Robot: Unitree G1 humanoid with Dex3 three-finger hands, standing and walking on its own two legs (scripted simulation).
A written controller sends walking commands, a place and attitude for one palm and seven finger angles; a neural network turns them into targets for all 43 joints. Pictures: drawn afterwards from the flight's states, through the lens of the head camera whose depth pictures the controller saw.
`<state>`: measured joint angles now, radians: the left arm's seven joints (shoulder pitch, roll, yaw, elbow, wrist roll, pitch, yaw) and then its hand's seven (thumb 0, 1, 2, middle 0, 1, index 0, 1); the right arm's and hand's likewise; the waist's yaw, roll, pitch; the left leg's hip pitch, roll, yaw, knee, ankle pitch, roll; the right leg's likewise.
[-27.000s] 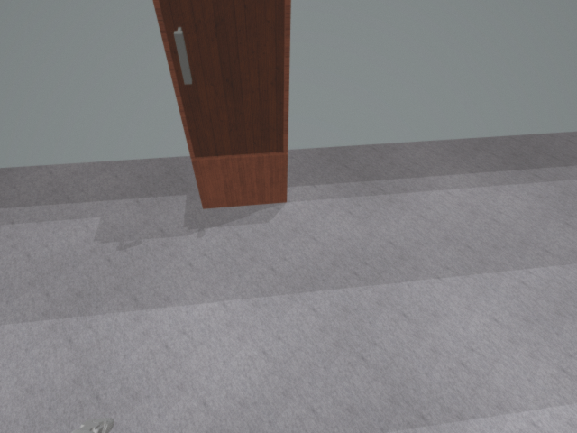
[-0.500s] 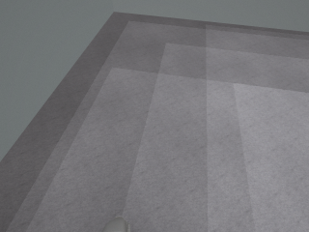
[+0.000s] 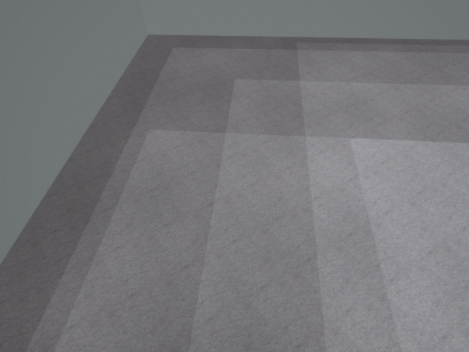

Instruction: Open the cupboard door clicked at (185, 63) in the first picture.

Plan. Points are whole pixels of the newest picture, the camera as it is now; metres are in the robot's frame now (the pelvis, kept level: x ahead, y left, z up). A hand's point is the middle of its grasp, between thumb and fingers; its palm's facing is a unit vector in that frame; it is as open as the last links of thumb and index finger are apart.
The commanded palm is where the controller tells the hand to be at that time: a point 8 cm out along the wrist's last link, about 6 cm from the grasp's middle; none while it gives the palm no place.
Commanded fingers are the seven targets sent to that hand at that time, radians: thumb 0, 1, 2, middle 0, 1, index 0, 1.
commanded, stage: turn to face it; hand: left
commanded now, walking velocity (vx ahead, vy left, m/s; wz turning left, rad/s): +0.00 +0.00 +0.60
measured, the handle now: out of the picture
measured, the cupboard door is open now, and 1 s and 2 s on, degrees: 50 50 50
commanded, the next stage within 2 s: none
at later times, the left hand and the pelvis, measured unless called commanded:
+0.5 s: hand out of the picture +0.15 +0.22 -0.16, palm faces +0.30 -0.92 -0.23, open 7.3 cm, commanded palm none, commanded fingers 0.00 0.90 0.90 -0.20 -0.30 -0.20 -0.30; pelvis +0.11 +0.00 +0.01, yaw +16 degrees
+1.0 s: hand out of the picture +0.07 +0.14 -0.17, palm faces +0.60 -0.77 -0.24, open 7.4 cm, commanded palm none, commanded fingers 0.00 0.90 0.90 -0.20 -0.30 -0.20 -0.30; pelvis +0.17 -0.03 +0.00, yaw +36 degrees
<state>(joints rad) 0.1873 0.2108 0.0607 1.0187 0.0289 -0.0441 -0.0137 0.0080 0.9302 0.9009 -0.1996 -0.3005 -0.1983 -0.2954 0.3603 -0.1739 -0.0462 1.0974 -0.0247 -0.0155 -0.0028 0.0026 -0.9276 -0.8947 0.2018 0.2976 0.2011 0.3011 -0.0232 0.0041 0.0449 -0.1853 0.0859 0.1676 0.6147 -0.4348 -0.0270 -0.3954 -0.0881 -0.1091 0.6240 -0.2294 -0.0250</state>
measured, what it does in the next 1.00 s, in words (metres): walks ahead, turning left: left foot, then right foot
